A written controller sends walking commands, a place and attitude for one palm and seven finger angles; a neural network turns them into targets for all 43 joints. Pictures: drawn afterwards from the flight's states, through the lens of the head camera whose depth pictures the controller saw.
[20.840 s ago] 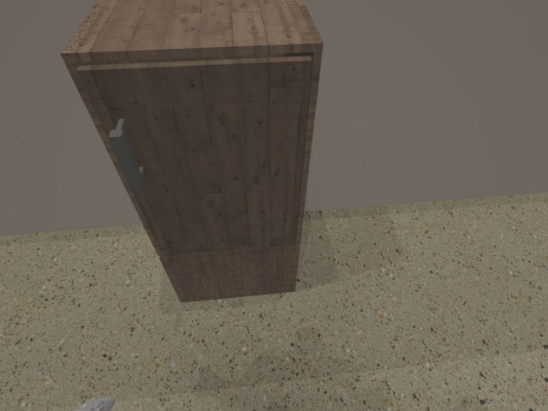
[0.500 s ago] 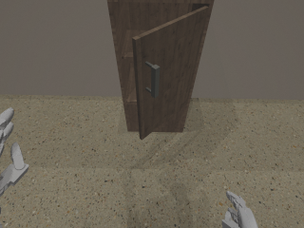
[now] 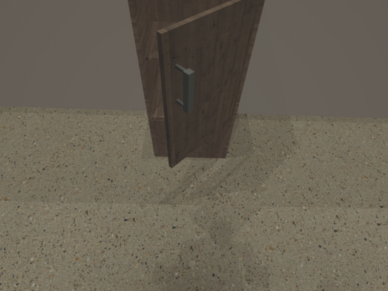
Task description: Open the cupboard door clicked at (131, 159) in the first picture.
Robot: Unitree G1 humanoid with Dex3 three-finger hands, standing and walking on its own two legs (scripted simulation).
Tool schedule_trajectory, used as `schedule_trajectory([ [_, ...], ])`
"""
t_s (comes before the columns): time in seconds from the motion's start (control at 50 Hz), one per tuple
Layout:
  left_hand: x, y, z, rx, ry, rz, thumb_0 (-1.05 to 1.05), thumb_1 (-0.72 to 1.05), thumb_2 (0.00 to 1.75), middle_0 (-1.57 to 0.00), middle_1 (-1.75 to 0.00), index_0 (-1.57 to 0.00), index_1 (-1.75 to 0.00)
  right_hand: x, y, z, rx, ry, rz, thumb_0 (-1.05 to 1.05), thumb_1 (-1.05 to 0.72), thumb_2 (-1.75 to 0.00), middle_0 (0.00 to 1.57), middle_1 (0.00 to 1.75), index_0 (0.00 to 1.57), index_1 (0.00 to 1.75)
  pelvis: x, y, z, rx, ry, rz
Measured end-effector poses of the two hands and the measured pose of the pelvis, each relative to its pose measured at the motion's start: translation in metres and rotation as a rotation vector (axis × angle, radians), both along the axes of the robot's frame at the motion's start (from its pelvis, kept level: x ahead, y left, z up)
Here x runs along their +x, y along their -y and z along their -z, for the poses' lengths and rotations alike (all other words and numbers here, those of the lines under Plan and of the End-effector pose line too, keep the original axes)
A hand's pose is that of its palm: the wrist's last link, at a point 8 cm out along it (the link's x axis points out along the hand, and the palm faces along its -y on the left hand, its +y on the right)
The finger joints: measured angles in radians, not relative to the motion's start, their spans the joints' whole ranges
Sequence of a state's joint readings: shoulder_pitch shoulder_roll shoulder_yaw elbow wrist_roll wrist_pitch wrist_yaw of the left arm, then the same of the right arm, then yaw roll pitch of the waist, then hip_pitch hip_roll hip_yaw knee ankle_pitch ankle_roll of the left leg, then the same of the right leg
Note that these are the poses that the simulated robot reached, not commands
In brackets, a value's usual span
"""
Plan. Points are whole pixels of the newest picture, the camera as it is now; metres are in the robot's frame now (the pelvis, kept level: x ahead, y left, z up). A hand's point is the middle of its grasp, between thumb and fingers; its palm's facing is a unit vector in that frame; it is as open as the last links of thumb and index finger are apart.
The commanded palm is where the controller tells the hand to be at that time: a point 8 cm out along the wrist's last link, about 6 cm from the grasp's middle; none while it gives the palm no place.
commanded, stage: let the arm hang, fingers relaxed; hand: left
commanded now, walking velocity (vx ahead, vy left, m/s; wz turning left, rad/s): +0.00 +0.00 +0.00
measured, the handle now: (183, 89) +0.64 +0.05 +0.02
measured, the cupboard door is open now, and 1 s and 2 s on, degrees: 45 45 45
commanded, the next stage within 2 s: look to check the result in 0.78 s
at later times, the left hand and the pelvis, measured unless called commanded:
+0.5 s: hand out of the picture +0.02 +0.17 -0.16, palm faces +0.02 -0.97 -0.25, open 7.4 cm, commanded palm none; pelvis +0.01 -0.02 +0.01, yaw +0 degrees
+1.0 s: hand out of the picture +0.00 +0.15 -0.16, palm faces +0.04 -0.98 -0.19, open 7.4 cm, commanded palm none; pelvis +0.02 -0.02 +0.01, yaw +0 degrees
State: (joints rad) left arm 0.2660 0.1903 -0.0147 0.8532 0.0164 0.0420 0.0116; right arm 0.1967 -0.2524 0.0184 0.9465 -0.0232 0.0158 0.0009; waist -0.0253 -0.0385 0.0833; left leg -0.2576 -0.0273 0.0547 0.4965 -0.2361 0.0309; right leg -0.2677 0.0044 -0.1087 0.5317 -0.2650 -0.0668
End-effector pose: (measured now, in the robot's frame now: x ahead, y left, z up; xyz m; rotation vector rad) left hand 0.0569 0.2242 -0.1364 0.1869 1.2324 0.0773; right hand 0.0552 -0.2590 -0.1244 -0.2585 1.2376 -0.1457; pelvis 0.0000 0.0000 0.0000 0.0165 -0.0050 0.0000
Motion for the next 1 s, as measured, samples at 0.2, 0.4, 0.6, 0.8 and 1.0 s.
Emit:
schedule_trajectory([
  [0.2, -0.059, -0.007, -0.005, 0.052, -0.174, -0.078, 0.0, 0.95, 0.9, -0.2, -0.3, -0.2, -0.3, -0.058, -0.003, 0.012, 0.041, -0.2, 0.05, 0.01, -0.91, -0.9, 0.2, 0.3, 0.2, 0.29, 0.003, 0.013, -0.007, -0.012, 0.02, -0.01],
  [0.4, -0.054, -0.004, -0.015, 0.098, -0.164, -0.098, 0.0, 0.92, 0.9, -0.2, -0.3, -0.2, -0.3, -0.06, -0.026, 0.025, 0.131, -0.192, 0.067, 0.01, -0.91, -0.9, 0.2, 0.3, 0.2, 0.29, 0.007, 0.019, -0.009, -0.011, 0.03, -0.004],
  [0.6, -0.04, 0.026, -0.004, 0.031, -0.136, -0.1, 0.0, 0.92, 0.9, -0.2, -0.3, -0.2, -0.3, -0.065, -0.033, 0.022, 0.137, -0.208, 0.089, 0.01, -0.91, -0.9, 0.2, 0.3, 0.2, 0.29, 0.014, 0.022, -0.009, -0.01, 0.032, -0.001],
  [0.8, -0.054, 0.033, -0.001, 0.002, -0.192, -0.116, 0.0, 0.92, 0.9, -0.2, -0.3, -0.2, -0.3, -0.074, -0.033, 0.019, 0.117, -0.247, 0.107, 0.01, -0.91, -0.9, 0.2, 0.3, 0.2, 0.29, 0.019, 0.02, -0.009, -0.011, 0.026, 0.001],
  [1.0, -0.057, 0.029, -0.002, 0.005, -0.218, -0.121, 0.0, 0.91, 0.9, -0.2, -0.3, -0.2, -0.3, -0.066, -0.038, 0.02, 0.122, -0.243, 0.105, 0.01, -0.91, -0.9, 0.2, 0.3, 0.2, 0.29, 0.025, 0.017, -0.009, -0.009, 0.02, 0.003],
])
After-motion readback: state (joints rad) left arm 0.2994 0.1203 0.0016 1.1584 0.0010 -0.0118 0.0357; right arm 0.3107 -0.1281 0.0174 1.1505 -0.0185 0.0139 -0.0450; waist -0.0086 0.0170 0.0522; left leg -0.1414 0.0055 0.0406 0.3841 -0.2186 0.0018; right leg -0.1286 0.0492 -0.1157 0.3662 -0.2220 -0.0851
